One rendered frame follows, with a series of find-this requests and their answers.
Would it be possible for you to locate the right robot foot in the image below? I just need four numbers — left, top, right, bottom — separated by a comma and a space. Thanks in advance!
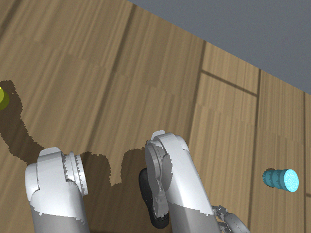
138, 168, 169, 229

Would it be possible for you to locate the right robot hand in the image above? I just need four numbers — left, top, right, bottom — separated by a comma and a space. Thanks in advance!
212, 205, 250, 233

